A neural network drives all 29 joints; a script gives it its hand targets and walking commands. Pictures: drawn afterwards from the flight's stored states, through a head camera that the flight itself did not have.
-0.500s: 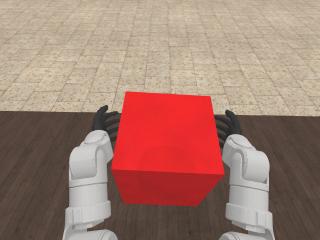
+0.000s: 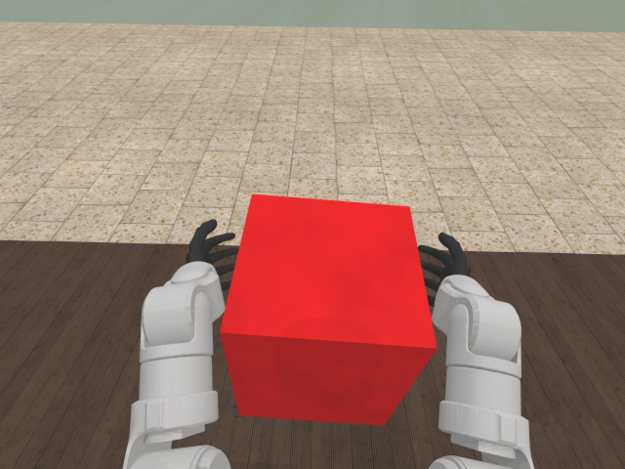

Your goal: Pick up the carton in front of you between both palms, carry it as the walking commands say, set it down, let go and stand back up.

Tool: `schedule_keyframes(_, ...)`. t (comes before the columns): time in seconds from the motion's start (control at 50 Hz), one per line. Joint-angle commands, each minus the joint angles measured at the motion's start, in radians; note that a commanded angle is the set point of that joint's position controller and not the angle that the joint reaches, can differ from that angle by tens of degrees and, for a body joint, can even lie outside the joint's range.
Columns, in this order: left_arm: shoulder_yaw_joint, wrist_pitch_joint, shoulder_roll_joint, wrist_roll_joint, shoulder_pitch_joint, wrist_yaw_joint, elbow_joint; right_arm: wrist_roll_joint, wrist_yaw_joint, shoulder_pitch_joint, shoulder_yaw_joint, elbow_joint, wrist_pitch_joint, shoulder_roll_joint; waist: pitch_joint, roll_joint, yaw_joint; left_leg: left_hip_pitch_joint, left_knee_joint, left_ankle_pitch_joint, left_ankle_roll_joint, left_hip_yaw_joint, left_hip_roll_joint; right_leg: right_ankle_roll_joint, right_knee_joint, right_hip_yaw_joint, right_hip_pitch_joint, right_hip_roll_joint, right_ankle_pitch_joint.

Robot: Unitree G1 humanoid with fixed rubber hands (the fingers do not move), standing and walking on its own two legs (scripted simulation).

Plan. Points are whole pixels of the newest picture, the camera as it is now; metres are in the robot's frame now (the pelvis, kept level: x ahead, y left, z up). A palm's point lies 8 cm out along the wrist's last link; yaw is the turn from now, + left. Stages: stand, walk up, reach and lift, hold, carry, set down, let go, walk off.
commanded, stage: carry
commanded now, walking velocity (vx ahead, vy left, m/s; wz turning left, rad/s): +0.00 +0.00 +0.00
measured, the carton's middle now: (321, 315) +0.32 +0.01 +0.04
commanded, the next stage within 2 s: none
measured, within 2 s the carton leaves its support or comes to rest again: neither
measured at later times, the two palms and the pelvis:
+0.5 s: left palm (215, 275) +0.33 +0.14 +0.11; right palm (459, 289) +0.33 -0.17 +0.10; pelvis +0.00 -0.01 +0.00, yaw +0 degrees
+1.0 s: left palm (205, 276) +0.33 +0.15 +0.11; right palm (449, 281) +0.33 -0.16 +0.11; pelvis +0.01 +0.00 +0.00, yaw +0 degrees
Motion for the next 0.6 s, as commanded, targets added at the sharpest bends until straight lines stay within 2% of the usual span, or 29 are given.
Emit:
schedule_keyframes(0.0, -0.568, -0.014, -0.717, -0.137, -0.548, 0.006, -0.010, 0.147, -0.005, -0.603, 0.575, -0.050, -0.022, 0.721, -0.261, 0.014, -0.011, 0.162, -0.025, 0.129, 0.006, -0.091, 0.078, 0.011, -0.140, 0.151, 0.027, -0.154, 0.272)
schedule_keyframes(0.02, -0.558, -0.019, -0.722, -0.140, -0.554, 0.005, -0.038, 0.141, -0.007, -0.589, 0.570, -0.050, -0.020, 0.709, -0.299, -0.021, -0.006, 0.181, -0.029, 0.165, 0.026, -0.125, 0.108, 0.016, -0.143, 0.143, 0.038, -0.136, 0.217)
schedule_keyframes(0.04, -0.542, -0.015, -0.709, -0.141, -0.540, 0.009, -0.010, 0.138, -0.010, -0.562, 0.557, -0.012, -0.010, 0.715, -0.275, -0.033, -0.003, 0.176, -0.046, 0.161, 0.011, -0.092, 0.091, 0.018, -0.138, 0.152, 0.004, -0.148, 0.207)
schedule_keyframes(0.06, -0.544, -0.013, -0.728, -0.127, -0.539, 0.011, -0.022, 0.147, -0.008, -0.584, 0.577, -0.054, -0.018, 0.733, -0.314, -0.013, -0.011, 0.185, -0.038, 0.151, 0.020, -0.109, 0.107, 0.012, -0.125, 0.130, 0.031, -0.126, 0.101)
schedule_keyframes(0.08, -0.563, -0.014, -0.711, -0.138, -0.549, 0.009, -0.024, 0.150, -0.006, -0.576, 0.570, -0.015, -0.015, 0.726, -0.309, -0.021, -0.004, 0.178, -0.017, 0.150, 0.022, -0.124, 0.102, 0.015, -0.121, 0.147, 0.047, -0.125, 0.171)
schedule_keyframes(0.1, -0.560, -0.015, -0.733, -0.146, -0.569, 0.002, -0.021, 0.150, -0.004, -0.573, 0.563, -0.017, -0.020, 0.739, -0.326, 0.036, 0.000, 0.203, -0.008, 0.174, 0.026, -0.104, 0.098, 0.008, -0.119, 0.156, 0.031, -0.146, 0.241)
schedule_keyframes(0.12, -0.573, -0.016, -0.705, -0.150, -0.573, 0.005, -0.029, 0.169, 0.000, -0.571, 0.576, 0.004, -0.017, 0.765, -0.309, 0.017, -0.009, 0.188, 0.001, 0.211, 0.019, -0.095, 0.093, 0.005, -0.112, 0.151, 0.024, -0.144, 0.254)
schedule_keyframes(0.14, -0.571, -0.016, -0.724, -0.146, -0.590, 0.006, -0.055, 0.158, 0.000, -0.581, 0.561, -0.012, -0.021, 0.756, -0.287, -0.001, -0.011, 0.163, 0.000, 0.252, 0.018, -0.093, 0.081, 0.017, -0.102, 0.144, 0.033, -0.137, 0.353)
schedule_keyframes(0.16, -0.580, -0.015, -0.737, -0.164, -0.562, -0.002, -0.045, 0.149, 0.000, -0.571, 0.572, -0.042, -0.025, 0.737, -0.316, 0.005, -0.023, 0.178, 0.008, 0.333, 0.021, -0.101, 0.094, 0.007, -0.082, 0.122, 0.048, -0.135, 0.329)
schedule_keyframes(0.18, -0.572, -0.021, -0.737, -0.180, -0.584, -0.005, -0.043, 0.158, 0.001, -0.575, 0.579, -0.022, -0.020, 0.766, -0.336, -0.023, -0.008, 0.214, 0.028, 0.356, 0.019, -0.081, 0.090, 0.028, -0.077, 0.120, 0.032, -0.131, 0.372)
schedule_keyframes(0.2, -0.576, -0.016, -0.737, -0.149, -0.559, -0.002, -0.033, 0.140, 0.000, -0.599, 0.556, -0.041, -0.025, 0.735, -0.303, -0.002, 0.002, 0.187, 0.045, 0.296, 0.022, -0.090, 0.089, 0.039, -0.082, 0.149, 0.027, -0.150, 0.403)
schedule_keyframes(0.22, -0.568, -0.020, -0.741, -0.162, -0.586, -0.005, -0.065, 0.152, -0.003, -0.602, 0.573, -0.048, -0.021, 0.767, -0.317, -0.023, -0.015, 0.175, 0.020, 0.242, 0.022, -0.077, 0.083, 0.021, -0.097, 0.141, 0.063, -0.144, 0.364)
schedule_keyframes(0.24, -0.582, -0.022, -0.746, -0.167, -0.564, -0.006, -0.061, 0.167, -0.002, -0.640, 0.600, -0.087, -0.025, 0.756, -0.296, -0.050, -0.008, 0.148, 0.037, 0.220, 0.023, -0.093, 0.090, 0.017, -0.102, 0.146, 0.048, -0.166, 0.444)
schedule_keyframes(0.26, -0.555, -0.017, -0.738, -0.176, -0.567, -0.006, -0.056, 0.142, -0.004, -0.594, 0.572, -0.070, -0.018, 0.736, -0.303, -0.040, -0.014, 0.148, 0.014, 0.115, 0.009, -0.101, 0.076, -0.011, -0.128, 0.157, 0.050, -0.172, 0.309)
schedule_keyframes(0.28, -0.565, -0.017, -0.734, -0.167, -0.578, -0.004, -0.068, 0.153, 0.000, -0.582, 0.588, -0.060, -0.019, 0.756, -0.328, 0.040, -0.025, 0.209, -0.002, 0.039, 0.023, -0.114, 0.090, -0.018, -0.141, 0.179, 0.006, -0.152, 0.144)
schedule_keyframes(0.3, -0.561, -0.017, -0.725, -0.156, -0.580, -0.003, -0.058, 0.158, 0.005, -0.573, 0.582, -0.025, -0.020, 0.766, -0.325, 0.026, -0.019, 0.192, -0.031, 0.061, 0.018, -0.124, 0.100, -0.004, -0.137, 0.157, 0.010, -0.142, 0.069)
schedule_keyframes(0.32, -0.593, -0.027, -0.728, -0.176, -0.635, -0.005, -0.120, 0.162, 0.007, -0.586, 0.582, -0.052, -0.025, 0.779, -0.313, 0.020, -0.018, 0.171, -0.010, 0.128, 0.020, -0.103, 0.093, 0.003, -0.130, 0.150, 0.033, -0.136, 0.176)
schedule_keyframes(0.34, -0.592, -0.023, -0.741, -0.171, -0.620, -0.004, -0.085, 0.164, 0.004, -0.605, 0.572, -0.063, -0.021, 0.756, -0.269, -0.023, -0.008, 0.164, -0.018, 0.121, 0.013, -0.112, 0.085, 0.003, -0.134, 0.156, -0.006, -0.149, 0.157)
schedule_keyframes(0.36, -0.604, -0.019, -0.734, -0.179, -0.588, -0.007, -0.084, 0.157, 0.002, -0.560, 0.586, -0.049, -0.019, 0.740, -0.325, -0.008, -0.021, 0.189, -0.003, 0.108, 0.027, -0.108, 0.096, -0.004, -0.130, 0.143, 0.021, -0.144, 0.169)
schedule_keyframes(0.38, -0.565, -0.016, -0.702, -0.136, -0.535, -0.002, -0.051, 0.171, 0.003, -0.606, 0.611, -0.064, -0.017, 0.749, -0.279, -0.062, -0.014, 0.145, 0.005, 0.146, 0.015, -0.106, 0.087, 0.015, -0.128, 0.133, 0.015, -0.145, 0.216)
schedule_keyframes(0.4, -0.559, -0.019, -0.738, -0.155, -0.538, -0.002, -0.045, 0.171, 0.000, -0.633, 0.615, -0.097, -0.024, 0.747, -0.286, -0.076, 0.006, 0.130, 0.013, 0.123, 0.020, -0.089, 0.085, 0.010, -0.126, 0.151, 0.049, -0.156, 0.321)
schedule_keyframes(0.42, -0.573, -0.011, -0.734, -0.148, -0.526, -0.003, -0.041, 0.163, -0.003, -0.611, 0.586, -0.093, -0.019, 0.721, -0.295, -0.011, 0.006, 0.143, 0.015, 0.088, 0.018, -0.081, 0.061, 0.002, -0.126, 0.173, 0.049, -0.178, 0.322)
schedule_keyframes(0.44, -0.549, -0.015, -0.732, -0.155, -0.543, -0.005, -0.063, 0.155, -0.005, -0.606, 0.620, -0.100, -0.018, 0.743, -0.269, -0.066, 0.001, 0.139, 0.024, 0.122, 0.011, -0.078, 0.068, 0.010, -0.114, 0.169, 0.035, -0.171, 0.439)
schedule_keyframes(0.46, -0.590, -0.016, -0.723, -0.165, -0.563, -0.003, -0.093, 0.176, 0.002, -0.574, 0.600, -0.063, -0.018, 0.771, -0.316, -0.068, -0.011, 0.147, 0.035, 0.111, 0.010, -0.073, 0.073, 0.003, -0.092, 0.160, 0.089, -0.173, 0.462)
schedule_keyframes(0.5, -0.574, -0.012, -0.704, -0.151, -0.551, -0.009, -0.045, 0.137, 0.000, -0.545, 0.570, -0.025, -0.011, 0.729, -0.285, -0.109, -0.003, 0.137, 0.027, 0.065, -0.008, -0.058, 0.048, 0.035, -0.130, 0.151, 0.053, -0.184, 0.504)
schedule_keyframes(0.52, -0.564, -0.013, -0.721, -0.146, -0.546, -0.012, -0.076, 0.148, -0.001, -0.576, 0.606, -0.058, -0.009, 0.744, -0.269, -0.080, -0.008, 0.139, 0.029, 0.093, -0.016, -0.030, 0.037, 0.014, -0.128, 0.142, 0.036, -0.184, 0.499)
schedule_keyframes(0.54, -0.580, -0.007, -0.730, -0.144, -0.530, -0.013, -0.030, 0.148, 0.001, -0.622, 0.590, -0.066, -0.017, 0.728, -0.256, -0.051, 0.006, 0.135, 0.025, 0.102, -0.004, -0.040, 0.055, 0.016, -0.106, 0.153, 0.028, -0.190, 0.532)
schedule_keyframes(0.56, -0.579, -0.010, -0.710, -0.149, -0.556, -0.010, -0.070, 0.130, -0.001, -0.561, 0.569, -0.027, -0.013, 0.728, -0.309, 0.008, -0.006, 0.172, 0.026, 0.172, 0.008, -0.063, 0.062, 0.012, -0.108, 0.151, 0.063, -0.161, 0.478)
schedule_keyframes(0.58, -0.590, -0.007, -0.727, -0.150, -0.554, -0.006, -0.074, 0.158, 0.001, -0.579, 0.578, -0.042, -0.020, 0.746, -0.311, 0.045, -0.005, 0.184, 0.019, 0.227, 0.010, -0.072, 0.076, 0.005, -0.095, 0.132, 0.050, -0.158, 0.433)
